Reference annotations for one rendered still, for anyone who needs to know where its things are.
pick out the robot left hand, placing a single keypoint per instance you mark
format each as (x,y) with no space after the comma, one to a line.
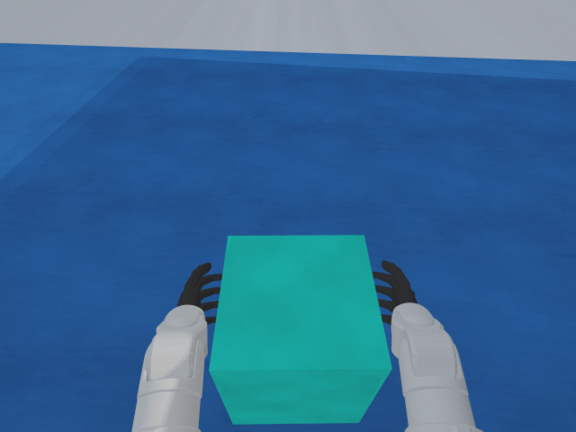
(192,293)

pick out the robot right forearm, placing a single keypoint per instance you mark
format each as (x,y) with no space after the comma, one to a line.
(431,373)

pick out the robot left forearm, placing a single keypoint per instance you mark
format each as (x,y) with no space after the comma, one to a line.
(171,382)

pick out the robot right hand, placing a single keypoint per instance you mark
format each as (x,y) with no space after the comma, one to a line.
(399,293)

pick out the carton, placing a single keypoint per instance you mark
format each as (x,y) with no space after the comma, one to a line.
(299,335)

